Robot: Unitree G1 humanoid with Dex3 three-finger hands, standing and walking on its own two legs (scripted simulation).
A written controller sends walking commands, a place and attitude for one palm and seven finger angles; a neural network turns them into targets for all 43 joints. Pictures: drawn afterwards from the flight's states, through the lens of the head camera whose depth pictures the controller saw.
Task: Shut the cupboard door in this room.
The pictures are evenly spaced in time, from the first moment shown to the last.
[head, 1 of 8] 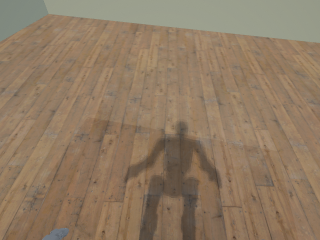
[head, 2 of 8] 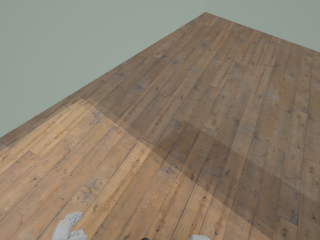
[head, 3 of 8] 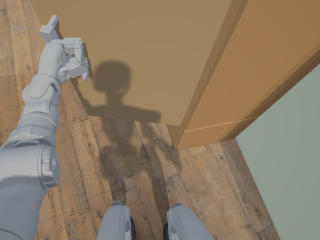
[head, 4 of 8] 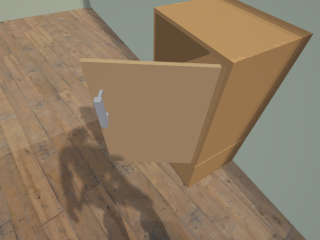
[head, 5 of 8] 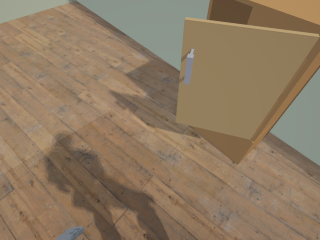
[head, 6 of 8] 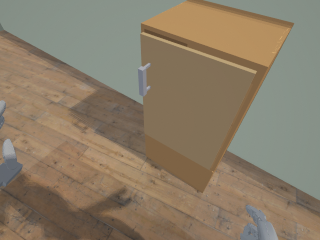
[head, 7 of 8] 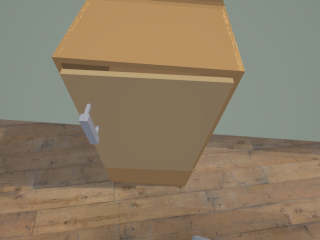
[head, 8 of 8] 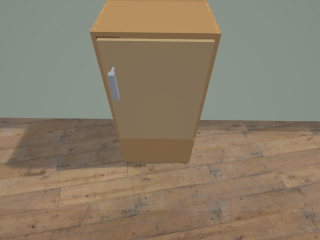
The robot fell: no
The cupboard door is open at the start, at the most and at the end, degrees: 83 83 0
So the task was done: yes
